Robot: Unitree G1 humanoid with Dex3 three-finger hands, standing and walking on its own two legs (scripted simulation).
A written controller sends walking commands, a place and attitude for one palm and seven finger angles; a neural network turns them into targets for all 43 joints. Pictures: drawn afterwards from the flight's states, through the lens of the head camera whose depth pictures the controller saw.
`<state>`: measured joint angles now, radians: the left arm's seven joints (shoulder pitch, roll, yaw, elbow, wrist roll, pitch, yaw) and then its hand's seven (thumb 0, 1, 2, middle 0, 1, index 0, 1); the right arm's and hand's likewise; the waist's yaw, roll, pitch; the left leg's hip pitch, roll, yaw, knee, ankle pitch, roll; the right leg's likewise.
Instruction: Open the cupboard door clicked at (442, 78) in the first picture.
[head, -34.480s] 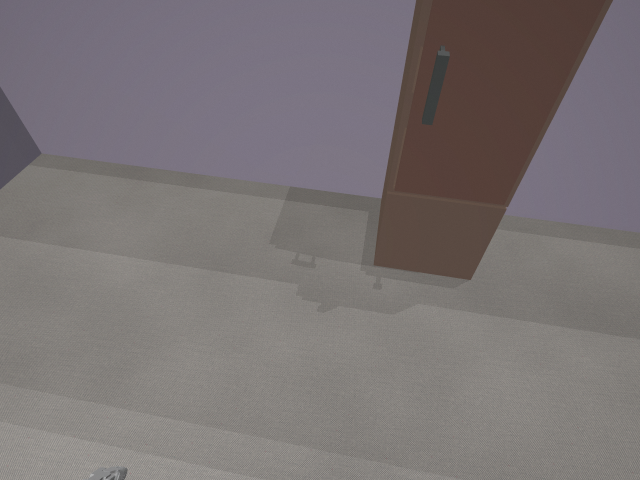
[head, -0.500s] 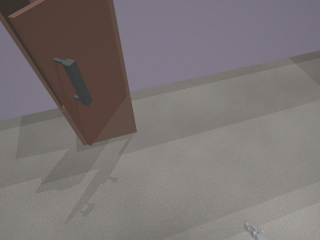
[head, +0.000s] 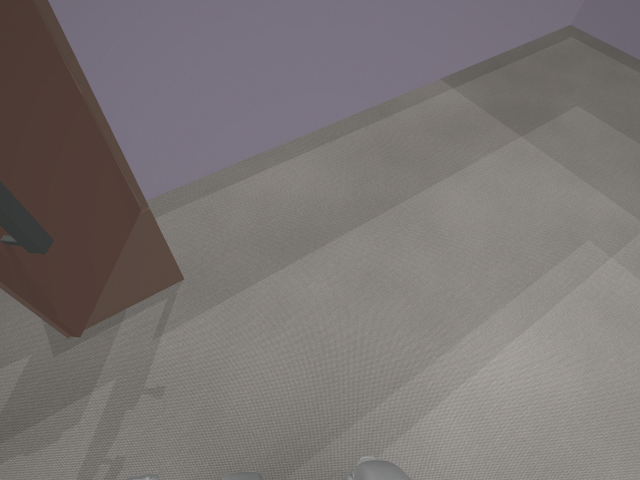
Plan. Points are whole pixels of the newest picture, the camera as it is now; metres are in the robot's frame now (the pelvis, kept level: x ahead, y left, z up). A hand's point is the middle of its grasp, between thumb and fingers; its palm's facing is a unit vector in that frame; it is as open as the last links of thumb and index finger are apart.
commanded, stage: walk to a spot facing it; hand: left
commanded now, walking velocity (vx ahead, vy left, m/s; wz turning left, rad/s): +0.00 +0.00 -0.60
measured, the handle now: out of the picture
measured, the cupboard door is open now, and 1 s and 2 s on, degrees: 49 49 49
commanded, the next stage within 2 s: turn to face it in 1.72 s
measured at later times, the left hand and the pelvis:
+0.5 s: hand (212, 460) +0.16 +0.16 -0.16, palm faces -0.28 -0.94 -0.20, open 7.4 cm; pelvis +0.06 -0.03 +0.00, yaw -19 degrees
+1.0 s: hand (367, 305) +0.40 -0.07 -0.15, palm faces -0.57 -0.79 -0.21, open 7.3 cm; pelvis +0.20 -0.15 +0.01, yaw -33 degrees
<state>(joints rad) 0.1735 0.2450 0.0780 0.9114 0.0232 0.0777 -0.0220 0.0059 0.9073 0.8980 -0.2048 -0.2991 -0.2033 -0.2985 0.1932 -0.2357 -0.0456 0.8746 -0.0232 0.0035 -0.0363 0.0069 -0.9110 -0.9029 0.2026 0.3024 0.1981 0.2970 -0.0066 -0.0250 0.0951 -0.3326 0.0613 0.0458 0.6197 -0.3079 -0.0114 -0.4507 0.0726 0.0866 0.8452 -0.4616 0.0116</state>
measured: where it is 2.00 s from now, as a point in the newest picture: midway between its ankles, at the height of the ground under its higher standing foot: (452, 353)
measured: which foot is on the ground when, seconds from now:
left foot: down 0.00-0.20, up 0.22-0.46, down 0.48-0.84, up 0.86-1.00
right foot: up 0.00-0.20, down 0.22-0.48, up 0.50-0.84, down 0.86-1.00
